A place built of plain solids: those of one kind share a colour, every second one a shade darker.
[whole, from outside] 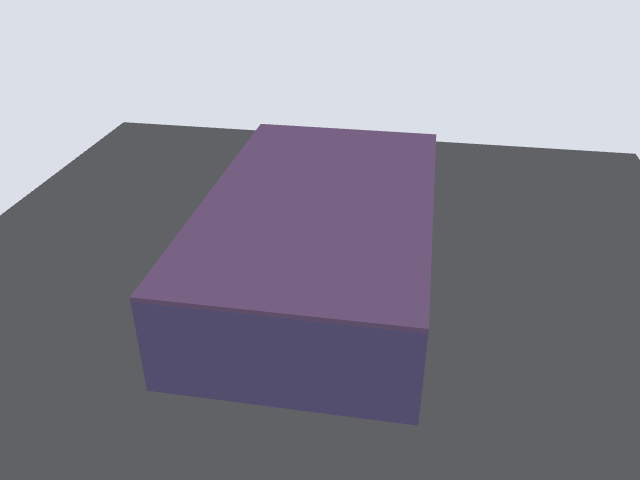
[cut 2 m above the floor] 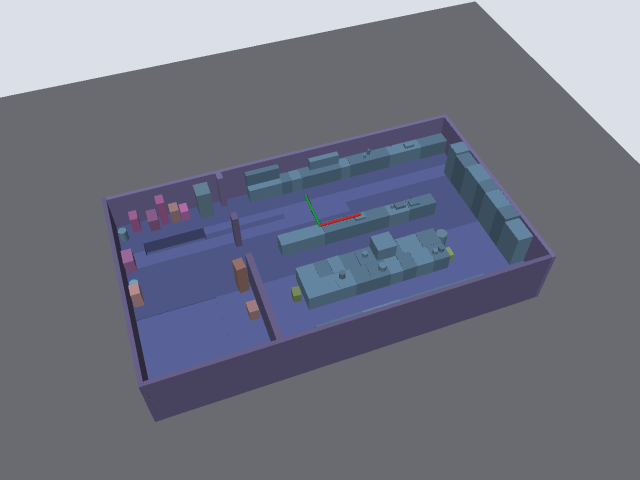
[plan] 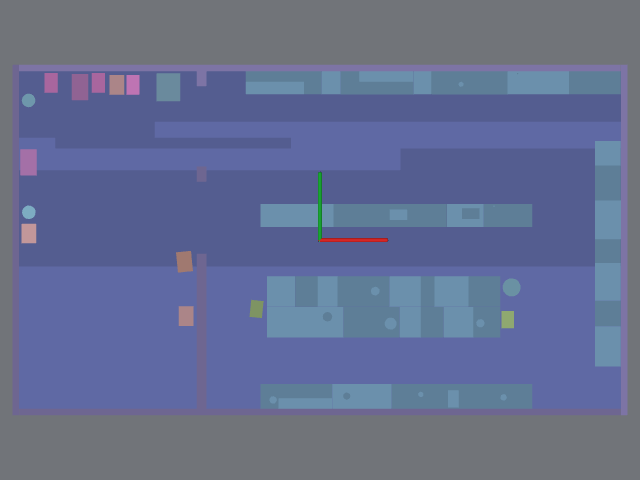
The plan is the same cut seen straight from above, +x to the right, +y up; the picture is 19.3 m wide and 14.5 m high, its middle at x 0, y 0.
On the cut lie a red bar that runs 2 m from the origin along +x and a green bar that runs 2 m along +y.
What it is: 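The back of house of a large kitchen; an old cooking hall and a later wing, as decades of use have left them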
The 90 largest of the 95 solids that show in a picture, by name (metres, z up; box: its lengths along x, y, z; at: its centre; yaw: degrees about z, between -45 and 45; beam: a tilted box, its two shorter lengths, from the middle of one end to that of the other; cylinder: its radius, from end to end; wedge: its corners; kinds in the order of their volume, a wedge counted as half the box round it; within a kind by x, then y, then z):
{
 "floor_1": {"box": [1.11, 0.33, 1.17], "at": [-8.55, 2.92, 0.54]},
 "floor_2": {"box": [1.11, 0.51, 1.17], "at": [-8.55, 3.33, 0.54]},
 "floor_3": {"box": [3.66, 4.31, 1.14], "at": [-7.27, -2.95, 0.52]},
 "floor_4": {"box": [3.02, 0.82, 0.44], "at": [-6.49, 3.17, 0.17]},
 "floor_5": {"box": [8.23, 0.67, 1.17], "at": [-4.99, 2.44, 0.54]},
 "floor_6": {"box": [4.12, 0.33, 1.17], "at": [-2.93, 2.92, 0.54]},
 "floor_7": {"box": [18.2, 2.92, 1.17], "at": [0.0, 0.65, 0.54]},
 "floor_8": {"box": [18.2, 1.54, 1.17], "at": [0.0, 4.34, 0.54]},
 "floor_9": {"box": [3.31, 0.99, 1.17], "at": [0.78, 2.6, 0.54]},
 "floor_10": {"box": [14.55, 4.31, 1.17], "at": [1.83, -2.95, 0.54]},
 "floor_11": {"box": [14.09, 0.5, 1.17], "at": [2.05, 3.33, 0.54]},
 "floor_12": {"box": [6.68, 0.68, 1.17], "at": [5.76, 2.44, 0.54]},
 "floor_13": {"box": [6.68, 0.33, 1.17], "at": [5.76, 2.92, 0.54]},
 "wall_1": {"box": [0.2, 10.6, 4.33], "at": [-9.19, 0.0, 2.12]},
 "wall_2": {"box": [0.3, 4.69, 3.16], "at": [-3.58, -2.75, 2.7]},
 "wall_3": {"box": [0.3, 0.46, 3.16], "at": [-3.58, 1.99, 2.7]},
 "wall_4": {"box": [0.3, 0.46, 3.16], "at": [-3.58, 4.87, 2.7]},
 "wall_5": {"box": [18.18, 0.2, 4.33], "at": [0.0, -5.2, 2.12]},
 "wall_6": {"box": [18.18, 0.2, 4.33], "at": [0.0, 5.2, 2.12]},
 "wall_7": {"box": [0.2, 10.6, 4.33], "at": [9.19, 0.0, 2.12]},
 "unit_1": {"box": [0.54, 0.75, 0.89], "at": [-1.53, -4.72, 1.57]},
 "unit_2": {"box": [1.76, 0.7, 0.87], "at": [-1.37, 4.75, 1.56]},
 "unit_3": {"box": [1.76, 0.32, 0.73], "at": [-1.37, 4.94, 2.36]},
 "unit_4": {"box": [0.85, 0.93, 0.86], "at": [-1.18, -1.56, 1.56]},
 "unit_5": {"box": [1.49, 0.93, 0.88], "at": [-0.86, -2.48, 1.56]},
 "unit_6": {"box": [2.21, 0.7, 0.86], "at": [-0.69, 0.74, 1.56]},
 "unit_7": {"box": [1.62, 0.32, 0.57], "at": [-0.44, -4.94, 2.31]},
 "unit_8": {"box": [1.62, 0.75, 0.9], "at": [-0.44, -4.72, 1.57]},
 "unit_9": {"box": [0.68, 0.93, 0.87], "at": [-0.41, -1.56, 1.56]},
 "unit_10": {"box": [0.52, 0.7, 0.88], "at": [-0.22, 4.75, 1.56]},
 "unit_11": {"cylinder": 0.14, "from": [0.23, -2.32, 2.01], "to": [0.23, -2.32, 2.34]},
 "unit_12": {"box": [0.6, 0.93, 0.9], "at": [0.23, -1.56, 1.57]},
 "unit_13": {"box": [0.82, 0.93, 0.88], "at": [0.29, -2.48, 1.56]},
 "unit_14": {"box": [0.59, 0.7, 0.88], "at": [0.34, 4.75, 1.56]},
 "unit_15": {"box": [0.75, 0.93, 0.86], "at": [0.91, -1.56, 1.55]},
 "unit_16": {"box": [0.55, 0.7, 0.89], "at": [0.91, 4.75, 1.57]},
 "unit_17": {"box": [1.27, 0.7, 0.89], "at": [1.04, 0.74, 1.57]},
 "unit_18": {"box": [0.79, 0.93, 0.88], "at": [1.1, -2.48, 1.56]},
 "unit_19": {"box": [1.8, 0.75, 0.89], "at": [1.26, -4.72, 1.57]},
 "unit_20": {"box": [0.81, 0.93, 0.89], "at": [1.69, -1.56, 1.57]},
 "unit_21": {"box": [0.32, 0.53, 0.16], "at": [1.78, -4.75, 2.1]},
 "unit_22": {"box": [0.92, 0.93, 0.89], "at": [1.95, -2.48, 1.57]},
 "unit_23": {"box": [1.64, 0.7, 0.88], "at": [2.0, 4.75, 1.56]},
 "unit_24": {"box": [1.64, 0.32, 0.58], "at": [2.0, 4.94, 2.29]},
 "unit_25": {"cylinder": 0.18, "from": [2.14, -2.53, 2.01], "to": [2.14, -2.53, 2.3]},
 "unit_26": {"box": [0.53, 0.32, 0.14], "at": [2.37, 0.76, 2.08]},
 "unit_27": {"box": [0.95, 0.93, 1.62], "at": [2.57, -1.56, 1.93]},
 "unit_28": {"box": [0.64, 0.93, 0.86], "at": [2.72, -2.48, 1.56]},
 "unit_29": {"box": [2.16, 0.7, 0.89], "at": [2.75, 0.74, 1.57]},
 "unit_30": {"box": [1.34, 0.75, 0.88], "at": [2.83, -4.72, 1.57]},
 "unit_31": {"box": [0.54, 0.7, 0.87], "at": [3.09, 4.75, 1.56]},
 "unit_32": {"box": [0.42, 0.93, 0.87], "at": [3.25, -1.56, 1.56]},
 "unit_33": {"box": [0.69, 0.93, 0.88], "at": [3.39, -2.48, 1.57]},
 "unit_34": {"box": [1.03, 0.93, 0.87], "at": [3.97, -1.56, 1.56]},
 "unit_35": {"box": [0.32, 0.53, 0.11], "at": [4.03, -4.8, 2.06]},
 "unit_36": {"box": [1.25, 0.75, 0.88], "at": [4.13, -4.72, 1.56]},
 "unit_37": {"box": [0.89, 0.93, 0.89], "at": [4.18, -2.48, 1.57]},
 "unit_38": {"box": [1.12, 0.7, 0.86], "at": [4.39, 0.74, 1.56]},
 "unit_39": {"box": [2.3, 0.7, 0.9], "at": [4.51, 4.75, 1.57]},
 "unit_40": {"box": [0.53, 0.32, 0.16], "at": [4.55, 0.8, 2.07]},
 "unit_41": {"box": [0.96, 0.93, 0.9], "at": [4.97, -1.56, 1.57]},
 "unit_42": {"box": [0.82, 0.93, 0.89], "at": [5.04, -2.48, 1.57]},
 "unit_43": {"box": [1.65, 0.75, 0.88], "at": [5.58, -4.72, 1.57]},
 "unit_44": {"box": [1.46, 0.7, 0.89], "at": [5.68, 0.74, 1.57]},
 "unit_45": {"box": [1.86, 0.7, 0.89], "at": [6.59, 4.75, 1.57]},
 "unit_46": {"box": [0.53, 0.32, 0.16], "at": [6.91, 4.74, 2.1]},
 "unit_47": {"box": [1.57, 0.7, 0.89], "at": [8.31, 4.75, 1.57]},
 "unit_48": {"box": [0.78, 1.22, 1.83], "at": [8.7, -3.21, 2.04]},
 "unit_49": {"box": [0.78, 0.76, 2.0], "at": [8.7, -2.22, 2.12]},
 "unit_50": {"box": [0.78, 1.15, 1.98], "at": [8.7, -1.27, 2.12]},
 "unit_51": {"box": [0.78, 0.72, 2.03], "at": [8.7, -0.34, 2.14]},
 "unit_52": {"box": [0.78, 1.17, 2.04], "at": [8.7, 0.61, 2.15]},
 "unit_53": {"box": [0.78, 1.06, 1.87], "at": [8.7, 1.72, 2.06]},
 "unit_54": {"box": [0.78, 0.74, 2.04], "at": [8.7, 2.62, 2.15]},
 "roof_1": {"box": [18.58, 10.6, 0.2], "at": [0.0, 0.0, 4.38]},
 "cage_1": {"box": [0.72, 0.85, 1.65], "at": [-4.58, 4.61, 1.95]},
 "crate_1": {"box": [0.4, 0.6, 0.93], "at": [-8.12, 4.75, 1.59]},
 "crate_2": {"box": [0.4, 0.6, 1.55], "at": [-6.7, 4.74, 1.9]},
 "crate_3": {"box": [0.4, 0.6, 0.62], "at": [-5.65, 4.69, 1.43]},
 "carton_1": {"box": [0.45, 0.6, 0.95], "at": [-8.8, 0.2, 1.6]},
 "carton_2": {"box": [0.45, 0.6, 0.84], "at": [-6.14, 4.69, 1.54]},
 "carton_3": {"box": [0.45, 0.6, 0.67], "at": [-4.04, -2.3, 1.46]},
 "sack_1": {"box": [0.5, 0.8, 0.82], "at": [-8.81, 2.35, 1.54]},
 "sack_2": {"box": [0.5, 0.8, 0.73], "at": [-7.25, 4.62, 1.49]},
 "trolley_1": {"box": [0.46, 0.62, 1.75], "at": [-4.09, -0.66, 2.0], "yaw": 5.6},
 "bucket_1": {"box": [0.38, 0.52, 0.5], "at": [-1.92, -2.08, 1.37], "yaw": -5.8},
 "bucket_2": {"box": [0.38, 0.52, 0.5], "at": [5.67, -2.4, 1.37]},
 "bin_1": {"cylinder": 0.27, "from": [5.79, -1.43, 1.12], "to": [5.79, -1.43, 1.87]},
 "keg_1": {"cylinder": 0.2, "from": [-8.8, 0.84, 1.12], "to": [-8.8, 0.84, 1.72]},
 "keg_2": {"cylinder": 0.2, "from": [-8.8, 4.22, 1.12], "to": [-8.8, 4.22, 1.72]}
}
